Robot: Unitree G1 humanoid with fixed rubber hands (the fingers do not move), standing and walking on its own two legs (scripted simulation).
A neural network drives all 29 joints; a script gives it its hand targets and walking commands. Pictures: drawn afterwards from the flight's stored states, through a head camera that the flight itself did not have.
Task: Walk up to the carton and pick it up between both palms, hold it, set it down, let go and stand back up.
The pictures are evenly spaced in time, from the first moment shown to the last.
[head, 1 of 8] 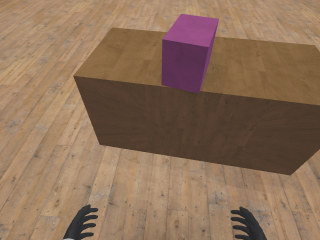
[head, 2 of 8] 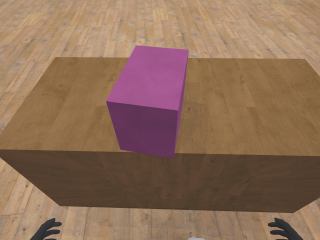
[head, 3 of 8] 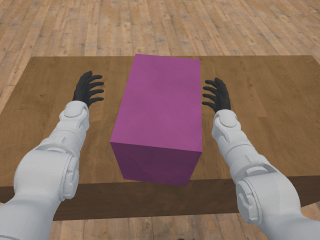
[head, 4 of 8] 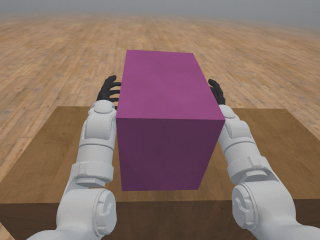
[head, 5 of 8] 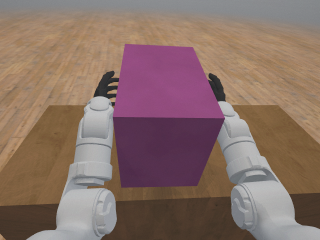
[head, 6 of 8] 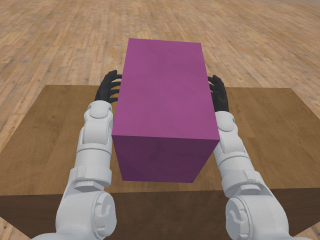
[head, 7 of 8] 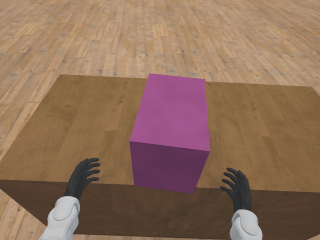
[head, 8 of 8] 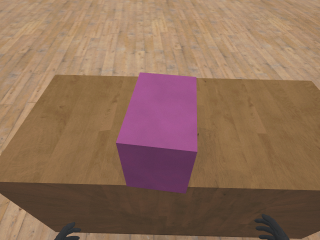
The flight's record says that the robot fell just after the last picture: no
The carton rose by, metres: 0.22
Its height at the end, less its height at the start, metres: +0.00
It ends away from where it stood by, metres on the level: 0.01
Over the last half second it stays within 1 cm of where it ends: yes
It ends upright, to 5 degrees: yes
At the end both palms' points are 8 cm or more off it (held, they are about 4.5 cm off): yes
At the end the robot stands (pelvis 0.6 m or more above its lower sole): yes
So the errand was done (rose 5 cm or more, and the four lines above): yes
